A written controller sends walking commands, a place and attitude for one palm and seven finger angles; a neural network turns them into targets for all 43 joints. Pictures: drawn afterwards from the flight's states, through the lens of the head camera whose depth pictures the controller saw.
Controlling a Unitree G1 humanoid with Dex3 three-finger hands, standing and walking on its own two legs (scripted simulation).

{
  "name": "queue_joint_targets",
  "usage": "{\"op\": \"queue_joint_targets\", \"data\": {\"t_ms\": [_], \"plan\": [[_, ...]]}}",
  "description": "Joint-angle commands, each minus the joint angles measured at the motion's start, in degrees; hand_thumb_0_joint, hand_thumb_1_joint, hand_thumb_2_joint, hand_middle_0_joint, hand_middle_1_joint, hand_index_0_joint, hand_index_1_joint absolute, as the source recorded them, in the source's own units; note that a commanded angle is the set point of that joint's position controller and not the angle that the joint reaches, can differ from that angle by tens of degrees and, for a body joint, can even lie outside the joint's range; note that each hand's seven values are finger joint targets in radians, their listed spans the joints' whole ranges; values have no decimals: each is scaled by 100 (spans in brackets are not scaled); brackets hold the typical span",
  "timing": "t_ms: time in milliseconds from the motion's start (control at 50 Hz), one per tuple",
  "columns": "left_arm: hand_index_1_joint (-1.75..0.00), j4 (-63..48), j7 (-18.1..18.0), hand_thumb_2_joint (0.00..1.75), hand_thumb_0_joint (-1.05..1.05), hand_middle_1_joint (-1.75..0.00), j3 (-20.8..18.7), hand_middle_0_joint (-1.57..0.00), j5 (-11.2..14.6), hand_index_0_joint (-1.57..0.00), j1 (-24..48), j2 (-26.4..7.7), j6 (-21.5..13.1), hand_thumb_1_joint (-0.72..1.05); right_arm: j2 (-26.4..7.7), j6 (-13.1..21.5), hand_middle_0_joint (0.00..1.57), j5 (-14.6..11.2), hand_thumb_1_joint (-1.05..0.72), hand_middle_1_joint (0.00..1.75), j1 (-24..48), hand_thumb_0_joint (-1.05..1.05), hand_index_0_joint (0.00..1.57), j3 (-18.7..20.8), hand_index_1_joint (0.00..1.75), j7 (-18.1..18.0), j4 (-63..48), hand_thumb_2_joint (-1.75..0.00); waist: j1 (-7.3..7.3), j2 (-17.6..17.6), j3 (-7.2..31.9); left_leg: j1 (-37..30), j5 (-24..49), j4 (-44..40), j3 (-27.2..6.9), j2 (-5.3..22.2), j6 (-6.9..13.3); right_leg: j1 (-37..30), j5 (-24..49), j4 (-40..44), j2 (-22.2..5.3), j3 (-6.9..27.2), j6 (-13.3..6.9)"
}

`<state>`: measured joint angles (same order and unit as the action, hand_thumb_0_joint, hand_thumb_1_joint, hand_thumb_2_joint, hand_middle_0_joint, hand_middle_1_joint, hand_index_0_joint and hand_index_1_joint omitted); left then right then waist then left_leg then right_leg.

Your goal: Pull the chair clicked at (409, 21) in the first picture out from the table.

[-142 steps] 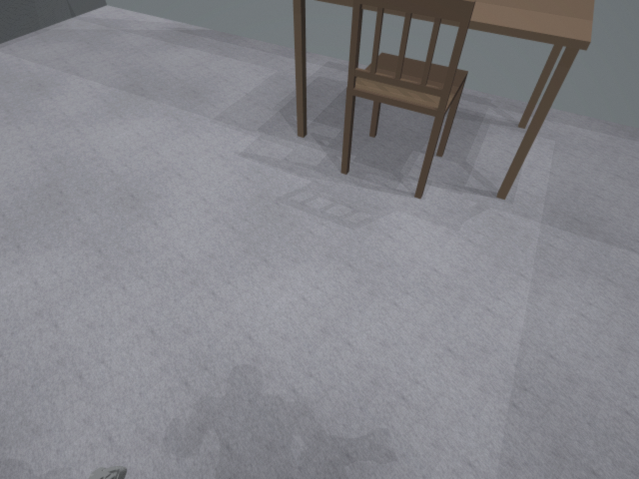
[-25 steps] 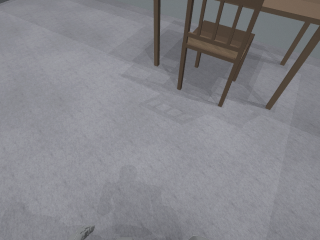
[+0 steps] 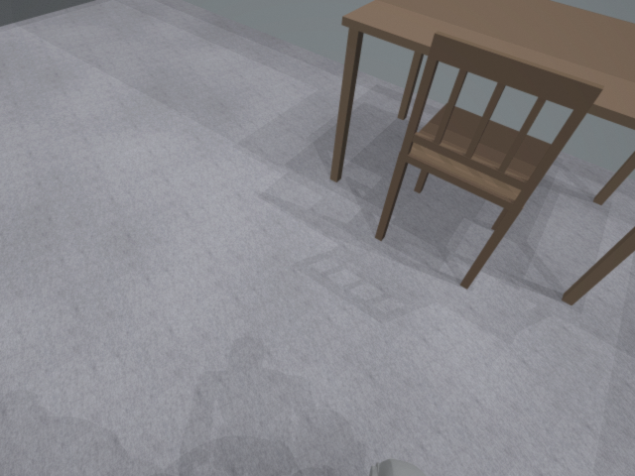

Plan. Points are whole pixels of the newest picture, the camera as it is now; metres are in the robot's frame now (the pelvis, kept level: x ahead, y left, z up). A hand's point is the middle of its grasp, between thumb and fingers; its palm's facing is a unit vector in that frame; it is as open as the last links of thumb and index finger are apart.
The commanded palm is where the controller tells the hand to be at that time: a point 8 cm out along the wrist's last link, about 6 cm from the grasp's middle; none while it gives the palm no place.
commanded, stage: walk to a spot facing it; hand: left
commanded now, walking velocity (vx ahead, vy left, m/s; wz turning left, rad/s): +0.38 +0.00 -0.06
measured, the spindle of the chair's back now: (484, 122) +1.05 -0.41 -0.11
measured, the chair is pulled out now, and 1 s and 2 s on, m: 0.00 0.00 0.00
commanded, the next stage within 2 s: turn to face it in 0.62 s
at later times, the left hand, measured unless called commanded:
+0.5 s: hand (248, 390) +0.27 +0.12 -0.17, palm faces +0.09 -0.97 -0.22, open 7.2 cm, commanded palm none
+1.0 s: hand (218, 316) +0.40 +0.21 -0.19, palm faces +0.18 -0.97 -0.18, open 7.3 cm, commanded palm none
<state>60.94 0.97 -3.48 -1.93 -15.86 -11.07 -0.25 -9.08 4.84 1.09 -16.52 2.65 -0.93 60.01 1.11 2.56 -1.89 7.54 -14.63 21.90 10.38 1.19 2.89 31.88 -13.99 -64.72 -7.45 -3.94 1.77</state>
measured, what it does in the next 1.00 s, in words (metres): walks ahead: right foot, then left foot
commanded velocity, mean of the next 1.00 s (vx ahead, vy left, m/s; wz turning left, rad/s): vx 0.22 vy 0.00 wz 0.02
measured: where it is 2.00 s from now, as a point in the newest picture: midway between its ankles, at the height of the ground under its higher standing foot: (303, 402)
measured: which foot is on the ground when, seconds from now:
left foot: down 0.00-0.24, up 0.26-0.72, down 0.74-1.00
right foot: up 0.00-0.22, down 0.24-0.74, up 0.76-1.00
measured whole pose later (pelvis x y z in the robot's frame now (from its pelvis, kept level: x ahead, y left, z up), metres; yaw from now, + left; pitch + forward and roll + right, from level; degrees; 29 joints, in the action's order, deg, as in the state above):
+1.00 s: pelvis +0.41 +0.03 -0.01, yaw +5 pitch -1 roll -1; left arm 59.6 -1.0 -3.3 -1.1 -15.4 -10.5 1.6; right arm -8.9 2.8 1.0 -7.9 1.8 -1.5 56.6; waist 1.9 1.6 -3.5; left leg 13.4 -12.7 27.0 13.7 2.1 4.9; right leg 28.7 -21.3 -60.8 -5.5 -3.7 2.4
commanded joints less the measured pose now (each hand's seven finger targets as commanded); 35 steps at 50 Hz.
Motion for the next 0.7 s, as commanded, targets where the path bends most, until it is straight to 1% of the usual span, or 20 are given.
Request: {"op": "queue_joint_targets", "data": {"t_ms": [0,80,120,140,160,180,200,220,240,260,280,300,340,360,440,500,620,640,660,680], "plan": [[-30,-454,70,90,0,-30,5,-20,22,-20,444,-124,-88,90,-698,61,20,-29,-90,30,-767,0,20,122,30,-40,105,-90,-201,-791,-281,-657,1733,-1181,-823,1473,524,695,351,1057,-173,-19,88],[-30,-638,93,90,0,-30,25,-20,56,-20,1090,-88,-135,90,-752,16,20,14,-90,30,-976,0,20,145,30,-25,287,-90,-367,-913,-500,-733,1875,-1067,-621,1486,489,269,478,2397,0,-273,-46],[-30,-660,90,90,0,-30,6,-20,60,-20,1158,-126,-166,90,-793,-1,20,40,-90,30,-1024,0,20,148,30,-25,350,-90,-355,-998,-542,-678,1990,-889,-622,1554,459,-127,422,2723,130,-347,-162],[-30,-648,85,90,0,-30,-14,-20,63,-20,1041,-194,-187,90,-814,-10,20,48,-90,30,-972,0,20,157,30,-24,377,-90,-253,-961,-512,-598,2189,-686,-661,1590,434,-478,331,2858,207,-368,-233],[-30,-548,84,90,0,-30,-47,-20,51,-20,693,-255,-216,90,-866,-24,20,41,-90,30,-883,0,20,154,30,-32,386,-90,-60,-895,-351,-542,2710,-228,-564,1531,375,-1033,275,3032,362,-485,-308],[-30,-317,73,90,0,-30,-81,-20,32,-20,-51,-376,-265,90,-910,-32,20,17,-90,30,-786,0,20,157,30,-29,397,-90,295,-646,28,-475,3158,665,-376,1315,243,-1923,446,3345,569,-641,-369],[-30,-21,31,90,0,-30,-184,-20,-9,-20,-1014,-708,-351,90,-855,-18,20,-29,-90,30,-775,0,20,160,30,4,374,-90,693,-256,618,275,2748,2051,-253,1033,49,-3393,507,3513,277,-223,-520],[-30,140,-59,90,0,-30,-372,-20,-38,-20,-1763,-1459,-410,90,-412,29,20,-114,-90,30,-1088,0,20,76,30,43,234,-90,817,1472,1445,1908,-307,4102,-55,261,-197,-4843,552,4075,-1504,2168,-1030],[-30,163,-83,90,0,-30,-354,-20,104,-20,-1813,-1670,-368,90,-503,-18,20,-121,-90,30,-893,0,20,65,30,31,51,-90,700,1408,1411,2573,-1804,5376,-746,6,-158,-4626,473,4848,-2182,3374,-1404],[-30,47,-97,90,0,-30,-339,-20,109,-20,-1257,-1471,-361,90,-447,-35,20,-96,-90,30,-510,0,20,121,30,43,59,-90,650,1005,1013,2812,-1344,5790,-1121,338,-127,-3917,-174,5026,-2087,3063,-1328],[-30,-96,-109,90,0,-30,-222,-20,103,-20,-732,-1083,-356,90,-416,-65,20,-67,-90,30,-251,0,20,141,30,48,13,-90,422,472,338,2977,-764,5799,-1146,580,-137,-3159,-427,5129,-1850,2490,-1165],[-30,-159,-117,90,0,-30,-112,-20,93,-20,-336,-732,-383,90,-313,-127,20,-20,-90,30,-231,0,20,129,30,68,80,-90,167,229,-3,2760,-316,5511,-1188,768,-164,-2406,-359,5190,-1548,1688,-937],[-30,-182,-143,90,0,-30,-19,-20,52,-20,-89,-429,-440,90,-125,-263,20,27,-90,30,-608,0,20,111,30,105,219,-90,-148,298,-89,2401,-26,5028,-1057,808,-259,-1822,67,5326,-1222,753,-775],[-30,-179,-150,90,0,-30,3,-20,45,-20,-120,-363,-460,90,-94,-322,20,41,-90,30,-725,0,20,102,30,119,253,-90,-230,350,-76,2392,72,4852,-992,809,-316,-1705,209,5377,-1140,479,-764],[-30,-131,-161,90,0,-30,11,-20,38,-20,-207,-375,-518,90,-70,-410,20,38,-90,30,-306,0,20,145,30,215,-17,-90,-288,356,-323,2742,560,4055,-842,847,-425,-1742,370,5622,-1048,-86,-790],[-30,-112,-161,90,0,-30,43,-20,51,-20,-401,-421,-537,90,-99,-389,20,33,-90,30,274,0,20,123,30,305,-277,-90,-184,404,-483,2926,836,3240,-647,799,-413,-2112,809,5614,-989,-446,-754],[-30,-72,-200,90,0,-30,-31,-20,24,-20,-702,-763,-452,90,-276,-321,20,24,-90,30,1120,0,20,69,30,412,-759,-90,41,249,-514,2436,380,1854,-300,559,-183,-2917,1799,5069,-1279,-716,-672],[-30,-76,-198,90,0,-30,-61,-20,16,-20,-676,-826,-435,90,-356,-307,20,22,-90,30,1030,0,20,90,30,398,-778,-90,-20,198,-464,2162,206,1741,-259,486,-120,-2951,2214,4752,-1350,-770,-664],[-30,-118,-196,90,0,-30,-88,-20,23,-20,-629,-916,-422,90,-441,-282,20,37,-90,30,715,0,20,109,30,367,-732,-90,-195,168,-274,1671,75,1576,-160,307,-52,-2968,2869,4138,-1333,-917,-625],[-30,-148,-189,90,0,-30,-99,-20,52,-20,-616,-972,-403,90,-617,-257,20,72,-90,30,80,0,20,151,30,330,-584,-90,-480,25,160,778,269,1169,-72,50,25,-2873,3265,3087,-1125,-1177,-483]]}}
